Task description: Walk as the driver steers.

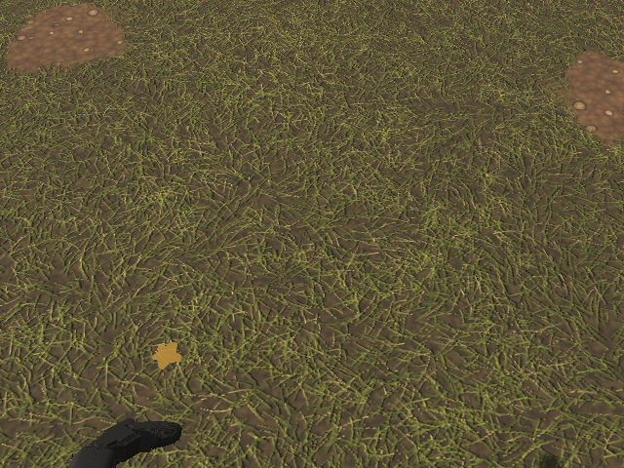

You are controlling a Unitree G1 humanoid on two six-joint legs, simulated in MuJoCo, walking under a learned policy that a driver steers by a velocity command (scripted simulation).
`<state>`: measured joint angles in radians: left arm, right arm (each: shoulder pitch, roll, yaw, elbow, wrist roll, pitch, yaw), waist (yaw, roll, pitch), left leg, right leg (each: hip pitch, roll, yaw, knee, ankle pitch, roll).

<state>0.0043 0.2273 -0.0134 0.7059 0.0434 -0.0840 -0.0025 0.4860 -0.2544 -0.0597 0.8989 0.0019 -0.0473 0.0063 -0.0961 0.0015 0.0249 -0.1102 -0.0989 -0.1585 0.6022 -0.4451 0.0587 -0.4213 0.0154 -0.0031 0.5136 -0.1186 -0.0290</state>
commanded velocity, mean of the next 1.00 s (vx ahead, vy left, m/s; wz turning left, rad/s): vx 0.50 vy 0.00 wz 0.21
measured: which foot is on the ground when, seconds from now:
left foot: up 0.00-0.48, down 0.50-1.00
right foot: down 0.00-0.50, up 0.52-1.00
